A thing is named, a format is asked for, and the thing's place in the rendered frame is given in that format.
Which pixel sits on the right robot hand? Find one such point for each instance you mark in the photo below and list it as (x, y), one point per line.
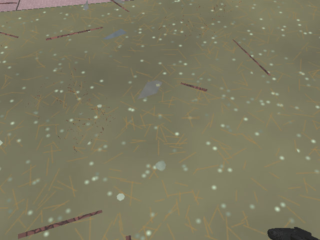
(290, 234)

